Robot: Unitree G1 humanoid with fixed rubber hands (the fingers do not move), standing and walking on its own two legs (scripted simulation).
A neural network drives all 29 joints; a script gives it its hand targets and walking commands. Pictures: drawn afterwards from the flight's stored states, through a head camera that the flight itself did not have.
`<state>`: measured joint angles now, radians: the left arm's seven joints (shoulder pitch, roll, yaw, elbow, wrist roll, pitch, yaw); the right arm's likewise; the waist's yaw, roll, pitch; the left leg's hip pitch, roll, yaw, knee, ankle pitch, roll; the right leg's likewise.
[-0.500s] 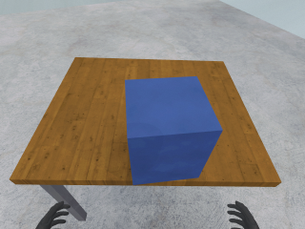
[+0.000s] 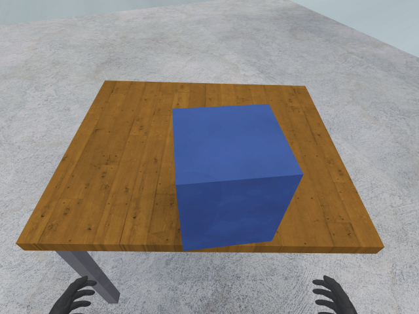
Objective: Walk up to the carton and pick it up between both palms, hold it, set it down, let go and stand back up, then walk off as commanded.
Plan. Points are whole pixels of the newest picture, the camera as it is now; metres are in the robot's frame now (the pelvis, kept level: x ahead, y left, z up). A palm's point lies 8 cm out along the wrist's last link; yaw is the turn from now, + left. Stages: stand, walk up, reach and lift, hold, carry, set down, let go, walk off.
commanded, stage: walk up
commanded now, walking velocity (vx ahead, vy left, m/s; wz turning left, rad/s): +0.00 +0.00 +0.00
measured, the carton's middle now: (225, 178) +0.40 -0.03 +0.03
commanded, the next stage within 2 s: none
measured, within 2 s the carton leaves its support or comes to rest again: neither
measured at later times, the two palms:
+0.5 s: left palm out of the picture +0.13 +0.29 -0.07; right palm out of the picture +0.15 -0.28 -0.07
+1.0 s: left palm out of the picture +0.08 +0.32 -0.08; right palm out of the picture +0.11 -0.27 -0.07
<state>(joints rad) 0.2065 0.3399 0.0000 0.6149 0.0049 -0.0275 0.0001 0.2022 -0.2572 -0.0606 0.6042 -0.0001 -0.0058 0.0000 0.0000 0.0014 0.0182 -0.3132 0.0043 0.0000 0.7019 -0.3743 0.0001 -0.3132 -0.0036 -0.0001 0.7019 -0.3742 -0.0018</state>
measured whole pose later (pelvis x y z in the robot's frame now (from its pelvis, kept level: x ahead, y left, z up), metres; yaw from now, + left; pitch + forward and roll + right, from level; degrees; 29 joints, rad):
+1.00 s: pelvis -0.01 +0.02 -0.01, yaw +0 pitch -4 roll -1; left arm 0.36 0.42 0.00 0.62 0.00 -0.04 0.00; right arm 0.30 -0.33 -0.07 0.61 0.00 -0.03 0.01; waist 0.00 0.00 0.03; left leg -0.35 0.01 0.01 0.76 -0.35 0.02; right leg -0.42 0.02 0.02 0.92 -0.43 -0.03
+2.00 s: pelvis +0.01 -0.01 -0.02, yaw -1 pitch -3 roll +1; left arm 0.40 0.43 0.00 0.62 0.00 -0.08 0.00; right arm 0.35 -0.38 -0.08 0.62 0.00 -0.01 0.02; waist 0.00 0.00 0.04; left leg -0.43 0.01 0.02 0.96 -0.53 0.02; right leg -0.44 0.00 0.04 0.84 -0.35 -0.02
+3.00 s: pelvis +0.04 +0.02 -0.02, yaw -1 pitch -2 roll +0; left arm 0.39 0.43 0.00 0.63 0.01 -0.05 0.00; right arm 0.35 -0.39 -0.07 0.62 0.00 -0.03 0.02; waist 0.00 0.04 0.05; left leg -0.38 0.01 0.02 0.85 -0.43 0.02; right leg -0.45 0.00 0.05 0.88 -0.44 -0.02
